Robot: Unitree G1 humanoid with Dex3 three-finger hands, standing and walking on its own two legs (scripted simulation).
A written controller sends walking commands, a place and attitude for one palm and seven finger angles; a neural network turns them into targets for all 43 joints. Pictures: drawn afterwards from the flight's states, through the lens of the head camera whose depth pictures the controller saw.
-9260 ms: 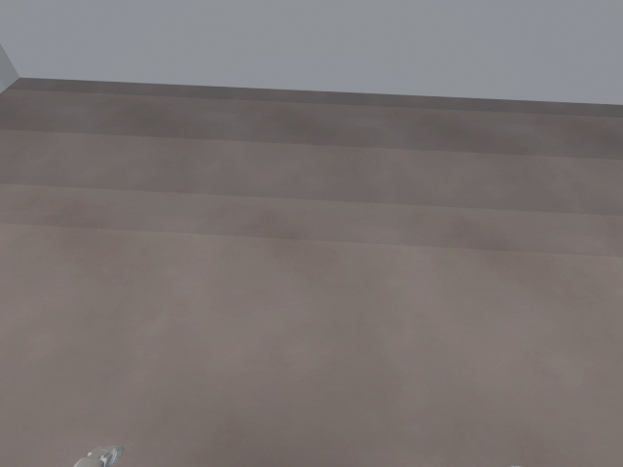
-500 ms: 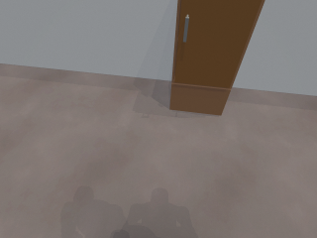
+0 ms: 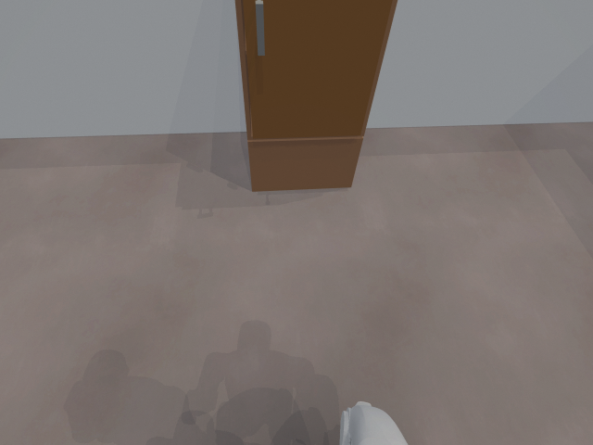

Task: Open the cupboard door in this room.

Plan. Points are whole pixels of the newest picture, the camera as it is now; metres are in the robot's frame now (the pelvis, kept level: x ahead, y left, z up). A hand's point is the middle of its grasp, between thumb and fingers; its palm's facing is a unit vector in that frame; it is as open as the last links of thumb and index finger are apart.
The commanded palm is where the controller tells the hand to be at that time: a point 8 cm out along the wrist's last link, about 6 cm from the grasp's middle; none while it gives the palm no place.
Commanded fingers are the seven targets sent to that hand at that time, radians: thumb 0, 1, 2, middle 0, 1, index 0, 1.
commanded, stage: walk to a spot facing it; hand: left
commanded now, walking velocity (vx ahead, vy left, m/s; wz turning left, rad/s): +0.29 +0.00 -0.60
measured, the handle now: (260, 25) +1.12 +0.15 -0.02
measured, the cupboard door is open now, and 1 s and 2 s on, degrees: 0 0 0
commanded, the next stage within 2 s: turn to face it in 0.88 s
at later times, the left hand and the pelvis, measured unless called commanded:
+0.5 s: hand (223, 346) +0.28 +0.14 -0.16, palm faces -0.21 -0.95 -0.21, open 7.4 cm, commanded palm none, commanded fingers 0.00 0.90 0.90 -0.20 -0.30 -0.20 -0.30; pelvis +0.20 -0.04 +0.00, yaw -16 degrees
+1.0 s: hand (259, 216) +0.56 +0.10 -0.16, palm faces -0.53 -0.81 -0.24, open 7.4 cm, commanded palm none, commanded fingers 0.00 0.90 0.90 -0.20 -0.30 -0.20 -0.30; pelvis +0.35 -0.02 +0.00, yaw -34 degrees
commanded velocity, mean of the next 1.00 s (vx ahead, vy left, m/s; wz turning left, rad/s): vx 0.15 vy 0.00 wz -0.53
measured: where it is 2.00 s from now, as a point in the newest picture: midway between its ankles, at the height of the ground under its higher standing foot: (315, 379)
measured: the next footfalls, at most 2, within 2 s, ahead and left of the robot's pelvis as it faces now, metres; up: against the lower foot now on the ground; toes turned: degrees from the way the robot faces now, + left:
right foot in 0.18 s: +0.22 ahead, -0.13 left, +0.00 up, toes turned -14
left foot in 0.64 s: +0.42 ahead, +0.06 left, +0.00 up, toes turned -15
